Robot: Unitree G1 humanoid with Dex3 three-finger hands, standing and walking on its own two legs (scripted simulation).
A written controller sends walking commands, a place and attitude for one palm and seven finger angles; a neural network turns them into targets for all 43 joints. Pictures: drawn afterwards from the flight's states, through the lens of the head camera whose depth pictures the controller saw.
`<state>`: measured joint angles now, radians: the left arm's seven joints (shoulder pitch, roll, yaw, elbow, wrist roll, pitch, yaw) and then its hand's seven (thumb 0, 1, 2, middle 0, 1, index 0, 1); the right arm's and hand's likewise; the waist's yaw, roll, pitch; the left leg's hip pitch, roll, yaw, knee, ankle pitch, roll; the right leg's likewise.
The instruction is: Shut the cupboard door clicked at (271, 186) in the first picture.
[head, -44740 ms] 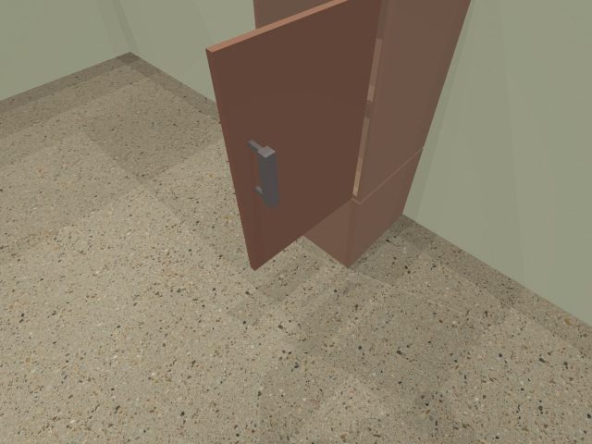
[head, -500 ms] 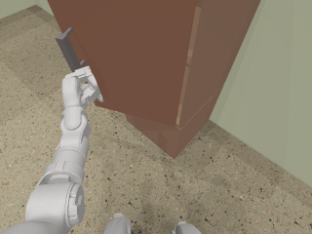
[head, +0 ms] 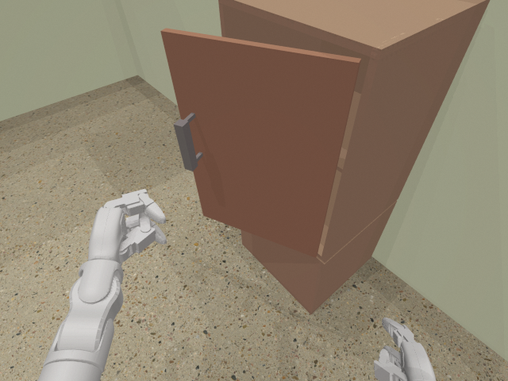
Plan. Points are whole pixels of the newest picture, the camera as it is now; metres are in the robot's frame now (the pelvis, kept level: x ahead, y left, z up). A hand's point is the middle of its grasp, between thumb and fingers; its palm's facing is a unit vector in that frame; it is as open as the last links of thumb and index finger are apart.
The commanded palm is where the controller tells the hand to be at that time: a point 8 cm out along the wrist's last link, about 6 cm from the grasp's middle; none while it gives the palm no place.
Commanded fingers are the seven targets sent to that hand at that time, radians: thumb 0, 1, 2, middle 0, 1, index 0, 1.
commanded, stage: draw the hand back to the body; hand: left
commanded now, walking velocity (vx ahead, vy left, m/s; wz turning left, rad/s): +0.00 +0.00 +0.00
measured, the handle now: (191, 141) +0.65 +0.20 +0.01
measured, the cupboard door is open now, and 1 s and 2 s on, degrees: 25 25 25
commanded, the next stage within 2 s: step back with the hand held close in 0.88 s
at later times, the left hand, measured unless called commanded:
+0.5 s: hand (37, 266) +0.21 +0.26 +0.17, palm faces +0.44 -0.80 -0.41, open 6.1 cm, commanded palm +0.15 +0.30 +0.19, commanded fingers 0.00 0.90 0.90 -0.20 -0.30 -0.20 -0.30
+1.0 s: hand (46, 260) +0.21 +0.25 +0.17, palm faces +0.45 -0.80 -0.41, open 7.4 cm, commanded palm +0.16 +0.29 +0.19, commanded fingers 0.00 0.90 0.90 -0.20 -0.30 -0.20 -0.30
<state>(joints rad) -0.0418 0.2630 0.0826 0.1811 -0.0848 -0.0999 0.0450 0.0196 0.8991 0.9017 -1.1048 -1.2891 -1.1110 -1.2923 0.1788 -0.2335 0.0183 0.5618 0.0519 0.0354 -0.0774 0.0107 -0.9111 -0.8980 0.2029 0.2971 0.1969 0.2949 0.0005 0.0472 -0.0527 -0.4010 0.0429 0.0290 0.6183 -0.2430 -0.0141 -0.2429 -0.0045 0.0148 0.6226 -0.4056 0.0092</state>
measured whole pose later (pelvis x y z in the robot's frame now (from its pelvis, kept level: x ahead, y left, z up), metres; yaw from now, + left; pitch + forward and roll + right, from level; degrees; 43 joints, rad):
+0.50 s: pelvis +0.02 +0.00 +0.01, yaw +1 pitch -3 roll +0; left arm 0.45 0.35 0.33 -0.35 -0.08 -0.06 0.09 0.02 0.90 0.90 -0.44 -0.56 -0.44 -0.56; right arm 0.20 -0.22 0.04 0.62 0.02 -0.05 -0.07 0.01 -0.91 -0.90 0.21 0.30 0.20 0.30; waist 0.06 0.07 -0.01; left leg -0.20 0.03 0.03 0.45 -0.19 -0.02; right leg -0.03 -0.02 0.00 0.42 -0.34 0.01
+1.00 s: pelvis +0.02 -0.01 +0.01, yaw +0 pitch -3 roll +1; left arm 0.46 0.35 0.35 -0.36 -0.09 -0.08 0.09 0.02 0.89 0.90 -0.21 -0.30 -0.21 -0.31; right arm 0.18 -0.22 0.02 0.62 0.01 -0.08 -0.09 0.01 -0.91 -0.90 0.20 0.30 0.20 0.30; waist 0.06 0.06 -0.01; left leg -0.19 0.04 0.03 0.44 -0.20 -0.03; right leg -0.03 -0.01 0.01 0.42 -0.35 0.00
